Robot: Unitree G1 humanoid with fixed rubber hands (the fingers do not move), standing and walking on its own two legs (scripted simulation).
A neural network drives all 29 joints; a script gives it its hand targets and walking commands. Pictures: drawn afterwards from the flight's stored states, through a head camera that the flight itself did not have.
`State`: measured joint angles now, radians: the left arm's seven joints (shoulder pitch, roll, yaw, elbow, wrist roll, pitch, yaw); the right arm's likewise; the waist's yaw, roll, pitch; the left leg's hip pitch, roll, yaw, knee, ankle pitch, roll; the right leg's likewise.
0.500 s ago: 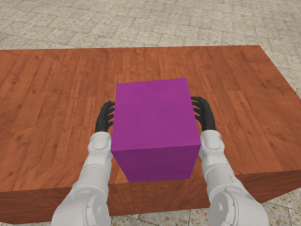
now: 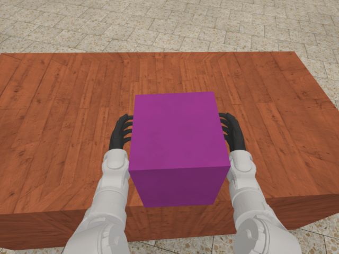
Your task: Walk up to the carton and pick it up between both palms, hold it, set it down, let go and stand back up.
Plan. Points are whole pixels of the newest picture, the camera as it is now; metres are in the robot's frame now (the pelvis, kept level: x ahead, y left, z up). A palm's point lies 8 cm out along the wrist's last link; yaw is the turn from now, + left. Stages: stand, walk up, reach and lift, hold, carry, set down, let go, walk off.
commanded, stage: set down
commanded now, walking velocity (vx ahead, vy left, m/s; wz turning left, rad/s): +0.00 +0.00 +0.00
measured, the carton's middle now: (176, 153) +0.40 +0.00 -0.03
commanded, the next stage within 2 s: none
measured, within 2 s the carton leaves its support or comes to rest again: neither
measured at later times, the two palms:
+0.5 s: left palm (118, 145) +0.38 +0.15 +0.02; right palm (235, 147) +0.39 -0.14 +0.04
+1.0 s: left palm (112, 144) +0.40 +0.17 +0.01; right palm (234, 137) +0.43 -0.15 +0.02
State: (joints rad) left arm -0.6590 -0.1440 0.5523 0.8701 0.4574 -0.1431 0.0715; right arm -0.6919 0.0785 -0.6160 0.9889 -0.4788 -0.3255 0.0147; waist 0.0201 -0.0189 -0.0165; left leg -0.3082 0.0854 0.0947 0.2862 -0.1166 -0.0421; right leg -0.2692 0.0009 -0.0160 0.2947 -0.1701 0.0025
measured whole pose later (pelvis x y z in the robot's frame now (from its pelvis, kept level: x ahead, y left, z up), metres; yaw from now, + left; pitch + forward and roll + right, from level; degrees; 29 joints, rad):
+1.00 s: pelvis +0.00 +0.01 -0.02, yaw -2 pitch +21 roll -2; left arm -0.86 0.05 0.19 1.41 -0.02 -0.36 0.16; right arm -0.90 -0.20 0.06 1.41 0.23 -0.38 -0.09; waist 0.10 0.03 -0.24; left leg -0.69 0.12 0.10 0.57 -0.23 -0.04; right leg -0.63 0.02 0.01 0.51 -0.24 0.01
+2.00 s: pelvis -0.03 +0.00 -0.01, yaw +0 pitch +14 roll -1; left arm -1.01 0.28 -0.06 1.04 -0.26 0.14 0.10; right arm -1.07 -0.47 0.19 1.29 0.53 0.01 0.05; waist 0.06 0.01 -0.20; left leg -0.56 0.11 0.06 0.45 -0.14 -0.05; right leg -0.49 0.02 -0.04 0.41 -0.18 0.00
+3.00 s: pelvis -0.01 -0.01 +0.00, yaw +1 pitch +0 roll +0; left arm -0.29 0.15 0.12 0.57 -0.05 0.11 0.03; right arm -0.35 -0.33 0.08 0.76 0.35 -0.08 0.01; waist 0.03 -0.03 -0.02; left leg -0.16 0.09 0.07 0.30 -0.13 -0.06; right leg -0.12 0.01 -0.03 0.32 -0.20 -0.02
